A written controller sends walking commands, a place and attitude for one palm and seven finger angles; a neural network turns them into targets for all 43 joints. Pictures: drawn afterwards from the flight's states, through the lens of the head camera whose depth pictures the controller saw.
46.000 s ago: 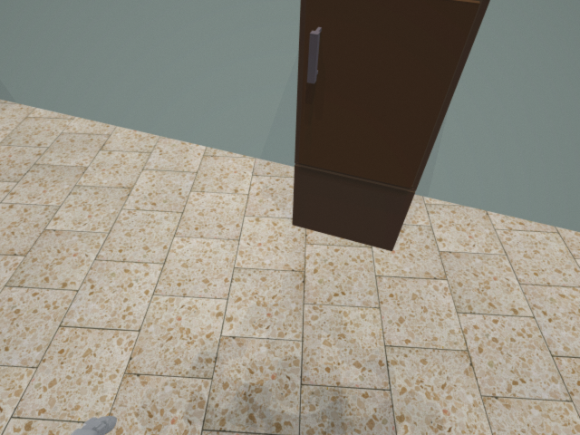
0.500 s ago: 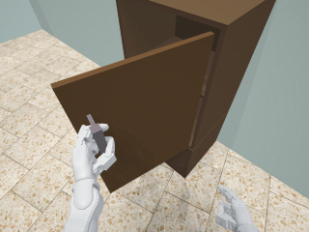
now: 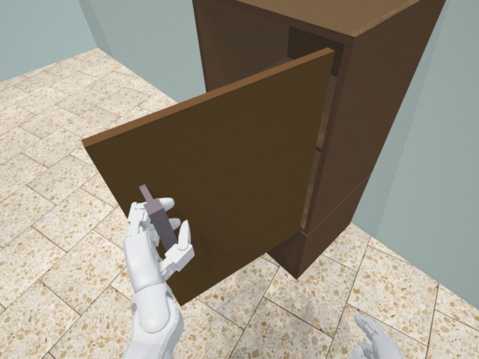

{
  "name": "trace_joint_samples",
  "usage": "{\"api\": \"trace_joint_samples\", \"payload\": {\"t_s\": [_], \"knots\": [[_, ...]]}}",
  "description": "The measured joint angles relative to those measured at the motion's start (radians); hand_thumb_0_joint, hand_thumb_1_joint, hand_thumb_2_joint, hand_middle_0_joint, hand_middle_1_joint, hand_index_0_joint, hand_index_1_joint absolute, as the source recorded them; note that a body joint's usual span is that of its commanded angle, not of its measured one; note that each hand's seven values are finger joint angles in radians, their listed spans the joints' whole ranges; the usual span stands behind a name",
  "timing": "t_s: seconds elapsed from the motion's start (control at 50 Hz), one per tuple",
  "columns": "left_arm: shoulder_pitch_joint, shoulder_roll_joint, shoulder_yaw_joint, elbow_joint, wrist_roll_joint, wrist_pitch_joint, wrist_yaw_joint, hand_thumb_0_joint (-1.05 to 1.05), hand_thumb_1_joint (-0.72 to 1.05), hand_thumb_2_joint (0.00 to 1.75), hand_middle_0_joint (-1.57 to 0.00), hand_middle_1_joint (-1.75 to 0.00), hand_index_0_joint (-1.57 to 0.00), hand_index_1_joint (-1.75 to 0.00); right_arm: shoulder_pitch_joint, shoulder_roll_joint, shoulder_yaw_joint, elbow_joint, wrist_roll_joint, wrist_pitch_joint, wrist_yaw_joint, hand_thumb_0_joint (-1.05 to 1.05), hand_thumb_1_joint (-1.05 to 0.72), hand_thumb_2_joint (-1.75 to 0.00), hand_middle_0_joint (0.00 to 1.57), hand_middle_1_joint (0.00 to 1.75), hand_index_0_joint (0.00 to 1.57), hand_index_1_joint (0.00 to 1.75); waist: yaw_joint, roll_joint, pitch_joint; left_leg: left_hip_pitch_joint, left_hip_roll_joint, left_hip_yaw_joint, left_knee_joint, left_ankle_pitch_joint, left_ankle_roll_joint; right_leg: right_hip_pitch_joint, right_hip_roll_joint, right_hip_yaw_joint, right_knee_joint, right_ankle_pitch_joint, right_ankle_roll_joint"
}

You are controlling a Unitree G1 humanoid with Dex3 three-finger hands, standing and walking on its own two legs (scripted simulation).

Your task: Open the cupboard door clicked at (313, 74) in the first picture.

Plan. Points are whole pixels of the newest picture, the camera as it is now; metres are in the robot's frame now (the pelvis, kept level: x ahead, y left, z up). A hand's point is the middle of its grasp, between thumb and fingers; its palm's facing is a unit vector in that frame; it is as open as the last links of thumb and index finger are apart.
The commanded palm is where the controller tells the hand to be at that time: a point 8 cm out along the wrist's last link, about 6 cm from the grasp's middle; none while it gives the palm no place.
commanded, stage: open thumb and fingers to let go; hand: left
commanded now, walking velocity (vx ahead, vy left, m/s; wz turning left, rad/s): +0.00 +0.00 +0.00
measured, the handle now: (160, 222) +0.32 +0.16 +0.07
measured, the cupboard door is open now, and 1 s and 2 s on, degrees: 80 80 81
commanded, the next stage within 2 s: slide the hand sideways off the handle in 0.60 s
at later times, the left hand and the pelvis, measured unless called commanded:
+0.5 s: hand (174, 243) +0.27 +0.12 +0.09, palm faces +0.40 -0.92 +0.01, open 14.7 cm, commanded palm +0.23 +0.16 +0.07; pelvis -0.02 +0.03 +0.00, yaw -1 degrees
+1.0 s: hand (164, 263) +0.24 +0.13 +0.09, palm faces -0.08 -1.00 -0.01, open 16.6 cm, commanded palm +0.21 +0.16 +0.07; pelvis -0.03 +0.05 +0.00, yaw +0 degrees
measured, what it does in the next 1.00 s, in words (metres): shifts its weight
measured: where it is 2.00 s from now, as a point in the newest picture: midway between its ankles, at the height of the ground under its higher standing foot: outside the picture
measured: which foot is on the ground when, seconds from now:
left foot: down 0.00-1.00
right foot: down 0.00-1.00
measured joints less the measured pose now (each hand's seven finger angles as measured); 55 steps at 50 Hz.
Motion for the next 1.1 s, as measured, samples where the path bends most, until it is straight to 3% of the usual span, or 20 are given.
{"api": "trace_joint_samples", "payload": {"t_s": [0.2, 0.34, 0.6, 0.72, 0.76, 0.82, 0.88, 0.92, 1.0, 1.1], "knots": [[-0.033, 0.006, 0.014, 0.060, -0.038, -0.017, -0.032, 0.01, 0.00, 0.52, -0.30, -1.23, -0.31, -1.24, -0.011, 0.004, 0.002, -0.001, 0.008, -0.033, -0.004, 0.01, -0.90, -0.90, 0.20, 0.30, 0.20, 0.30, -0.010, 0.002, 0.000, 0.017, 0.001, 0.009, -0.016, 0.020, 0.006, 0.018, 0.002, 0.009, -0.025, 0.029, 0.005], [-0.042, -0.009, -0.012, 0.075, -0.015, -0.025, 0.003, 0.00, -0.34, 0.37, -0.28, -1.14, -0.29, -1.15, -0.018, 0.012, 0.005, -0.013, 0.006, -0.042, 0.007, 0.01, -0.90, -0.90, 0.20, 0.30, 0.20, 0.30, -0.010, -0.004, 0.002, 0.020, -0.004, 0.019, -0.007, 0.020, 0.019, 0.023, -0.003, 0.019, -0.025, 0.038, 0.017], [-0.141, -0.032, -0.067, 0.117, 0.032, 0.001, 0.060, -0.01, -0.50, 0.31, -0.22, -0.68, -0.22, -0.67, -0.035, 0.029, 0.023, -0.003, 0.002, -0.025, 0.014, 0.01, -0.90, -0.90, 0.21, 0.30, 0.20, 0.30, 0.007, -0.007, 0.015, -0.018, -0.025, 0.025, 0.031, 0.015, 0.046, -0.008, -0.025, 0.025, 0.001, 0.041, 0.042], [-0.165, -0.032, -0.079, 0.128, 0.039, 0.014, 0.073, -0.01, -0.50, 0.30, -0.29, -0.61, -0.29, -0.59, -0.038, 0.036, 0.026, 0.006, 0.006, -0.011, 0.019, 0.01, -0.90, -0.90, 0.21, 0.30, 0.20, 0.30, 0.017, -0.011, 0.015, -0.028, -0.030, 0.028, 0.039, 0.016, 0.052, -0.017, -0.031, 0.027, 0.006, 0.043, 0.048], [-0.158, -0.016, -0.072, 0.122, 0.054, 0.007, 0.015, -0.01, -0.50, 0.30, -0.28, -0.58, -0.26, -0.56, -0.034, 0.035, 0.031, 0.004, 0.009, -0.015, 0.022, 0.01, -0.90, -0.90, 0.21, 0.30, 0.20, 0.30, 0.018, -0.017, 0.017, -0.033, -0.034, 0.027, 0.042, 0.017, 0.055, -0.021, -0.034, 0.026, 0.011, 0.043, 0.049], [-0.149, 0.063, -0.064, 0.118, 0.043, -0.027, -0.163, -0.01, -0.50, 0.30, -0.24, -0.51, -0.18, -0.49, -0.010, 0.025, 0.033, -0.012, 0.020, -0.032, 0.013, 0.01, -0.90, -0.90, 0.21, 0.30, 0.20, 0.30, 0.029, -0.019, 0.021, -0.040, -0.038, 0.024, 0.051, 0.017, 0.058, -0.026, -0.039, 0.023, 0.020, 0.041, 0.050], [-0.150, 0.136, -0.059, 0.113, -0.020, -0.047, -0.337, -0.01, -0.50, 0.30, -0.21, -0.43, -0.10, -0.42, 0.011, 0.005, 0.036, -0.022, 0.045, -0.064, 0.003, 0.01, -0.90, -0.90, 0.21, 0.30, 0.20, 0.30, 0.032, -0.006, 0.030, -0.039, -0.040, 0.019, 0.061, 0.015, 0.061, -0.019, -0.042, 0.018, 0.022, 0.042, 0.053], [-0.150, 0.157, -0.053, 0.108, -0.077, -0.041, -0.420, -0.01, -0.50, 0.30, -0.19, -0.40, -0.07, -0.39, 0.021, -0.007, 0.040, -0.025, 0.062, -0.089, -0.005, 0.01, -0.90, -0.90, 0.21, 0.30, 0.20, 0.30, 0.032, 0.003, 0.034, -0.035, -0.041, 0.018, 0.063, 0.015, 0.064, -0.012, -0.042, 0.017, 0.019, 0.045, 0.057], [-0.131, 0.147, -0.039, 0.090, -0.137, -0.023, -0.469, -0.01, -0.51, 0.30, -0.13, -0.35, -0.08, -0.34, 0.028, -0.015, 0.045, -0.030, 0.081, -0.134, -0.006, 0.01, -0.90, -0.90, 0.21, 0.30, 0.20, 0.30, 0.024, 0.006, 0.032, -0.030, -0.043, 0.027, 0.057, 0.019, 0.068, -0.011, -0.044, 0.026, 0.014, 0.051, 0.063], [-0.087, 0.118, -0.039, 0.043, -0.114, -0.011, -0.434, -0.01, -0.51, 0.30, -0.09, -0.33, -0.12, -0.31, 0.030, -0.005, 0.048, -0.048, 0.077, -0.162, 0.013, 0.01, -0.90, -0.90, 0.21, 0.30, 0.20, 0.30, 0.018, -0.011, 0.024, -0.031, -0.042, 0.043, 0.052, 0.019, 0.069, -0.023, -0.043, 0.043, 0.021, 0.051, 0.064]]}}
